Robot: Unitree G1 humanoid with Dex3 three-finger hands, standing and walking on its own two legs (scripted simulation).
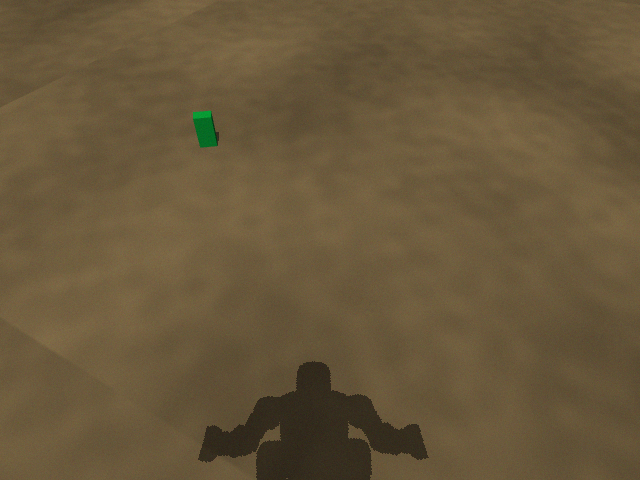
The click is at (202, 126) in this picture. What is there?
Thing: carton on end
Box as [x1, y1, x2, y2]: [193, 111, 216, 147]
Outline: 193,112 193,120 200,147 216,145 216,136 211,112
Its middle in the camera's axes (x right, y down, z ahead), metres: -0.60 -0.56 +2.03
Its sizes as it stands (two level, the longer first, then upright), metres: 0.091 0.064 0.175
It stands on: the floor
